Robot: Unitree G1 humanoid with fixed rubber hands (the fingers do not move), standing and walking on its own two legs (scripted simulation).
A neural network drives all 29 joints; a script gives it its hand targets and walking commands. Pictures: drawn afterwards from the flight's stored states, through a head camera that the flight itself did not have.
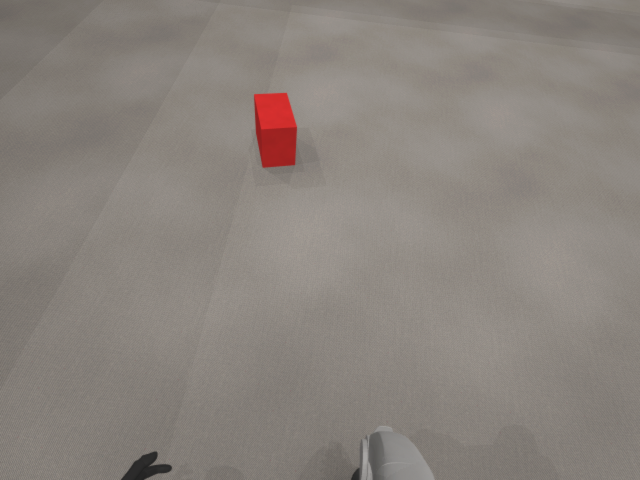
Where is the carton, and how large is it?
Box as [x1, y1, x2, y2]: [254, 93, 296, 167]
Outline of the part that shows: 254,94 256,135 262,166 265,167 294,164 296,125 286,93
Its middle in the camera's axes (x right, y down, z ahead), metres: -0.21 -0.50 +1.83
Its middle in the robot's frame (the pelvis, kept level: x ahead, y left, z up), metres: +1.61 +0.10 -0.68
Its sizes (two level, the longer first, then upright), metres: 0.266 0.155 0.218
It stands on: the floor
